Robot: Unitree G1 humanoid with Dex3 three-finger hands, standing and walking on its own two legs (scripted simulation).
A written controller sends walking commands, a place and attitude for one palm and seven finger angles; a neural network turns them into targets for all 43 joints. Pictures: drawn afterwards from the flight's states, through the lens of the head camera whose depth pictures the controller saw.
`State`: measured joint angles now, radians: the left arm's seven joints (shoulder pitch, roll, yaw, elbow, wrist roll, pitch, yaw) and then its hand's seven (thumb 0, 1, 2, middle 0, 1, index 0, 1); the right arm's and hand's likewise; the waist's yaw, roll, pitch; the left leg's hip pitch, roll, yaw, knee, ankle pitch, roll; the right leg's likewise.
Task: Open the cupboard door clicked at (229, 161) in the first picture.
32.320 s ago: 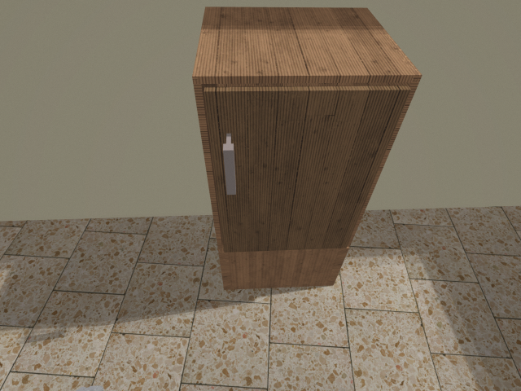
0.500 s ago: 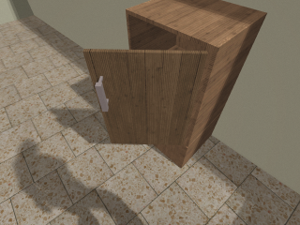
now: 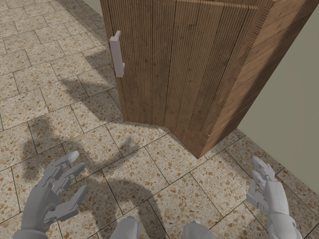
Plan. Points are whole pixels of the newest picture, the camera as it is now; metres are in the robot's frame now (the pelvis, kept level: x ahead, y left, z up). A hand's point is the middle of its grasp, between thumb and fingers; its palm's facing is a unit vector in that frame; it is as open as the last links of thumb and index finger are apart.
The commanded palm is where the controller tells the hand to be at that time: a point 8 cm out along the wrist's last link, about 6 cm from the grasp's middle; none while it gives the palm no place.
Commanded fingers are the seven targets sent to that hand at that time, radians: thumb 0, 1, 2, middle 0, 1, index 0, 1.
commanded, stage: raise the hand with hooked fingers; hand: left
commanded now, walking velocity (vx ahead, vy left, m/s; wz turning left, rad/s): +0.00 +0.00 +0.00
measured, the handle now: (119, 54) +0.63 +0.21 +0.08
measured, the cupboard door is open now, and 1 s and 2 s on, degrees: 43 43 43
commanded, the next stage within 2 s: move the hooked fingers beside the handle in 1.62 s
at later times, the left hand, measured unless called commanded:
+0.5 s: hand (60, 170) +0.23 +0.25 +0.06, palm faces -0.02 -1.00 -0.07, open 12.0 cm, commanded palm +0.21 +0.30 +0.07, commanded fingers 0.00 -0.27 0.40 -0.28 -1.05 -0.28 -1.05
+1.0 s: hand (45, 143) +0.28 +0.29 +0.08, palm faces +0.00 -1.00 -0.07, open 13.9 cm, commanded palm +0.26 +0.34 +0.09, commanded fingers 0.00 -0.50 0.30 -0.30 -1.20 -0.30 -1.20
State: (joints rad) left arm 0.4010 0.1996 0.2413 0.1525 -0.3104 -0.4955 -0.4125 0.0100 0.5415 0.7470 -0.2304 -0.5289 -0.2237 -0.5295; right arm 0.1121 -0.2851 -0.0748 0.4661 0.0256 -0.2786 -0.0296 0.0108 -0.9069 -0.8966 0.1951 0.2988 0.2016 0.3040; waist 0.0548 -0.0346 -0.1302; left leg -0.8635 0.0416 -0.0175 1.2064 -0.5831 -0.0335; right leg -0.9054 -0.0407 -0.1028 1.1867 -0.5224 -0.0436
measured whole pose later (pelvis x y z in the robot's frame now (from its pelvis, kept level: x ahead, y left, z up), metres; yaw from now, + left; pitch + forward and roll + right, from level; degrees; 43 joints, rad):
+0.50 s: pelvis -0.01 +0.02 +0.02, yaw -1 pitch +14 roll -1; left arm 0.25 0.30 0.31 0.16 -0.33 -0.39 -0.40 0.00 -0.04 0.50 -0.27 -0.90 -0.26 -0.90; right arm 0.30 -0.28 -0.01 0.58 0.03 -0.26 -0.06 0.02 -0.90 -0.90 0.20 0.30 0.21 0.30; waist -0.01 0.02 -0.11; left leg -0.85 0.03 0.00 1.13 -0.52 0.01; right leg -0.88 -0.05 -0.08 1.07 -0.44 -0.01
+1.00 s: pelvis +0.01 +0.03 +0.03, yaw +0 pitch +14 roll -2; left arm 0.05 0.39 0.41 0.32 -0.35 -0.32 -0.50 -0.01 -0.48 0.31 -0.30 -1.19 -0.29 -1.19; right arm 0.25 -0.26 0.04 0.54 0.03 -0.23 -0.06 0.01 -0.90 -0.90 0.20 0.30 0.21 0.31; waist 0.01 0.02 -0.10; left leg -0.78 0.03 -0.01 1.06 -0.52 0.01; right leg -0.79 -0.04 -0.10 0.99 -0.44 0.00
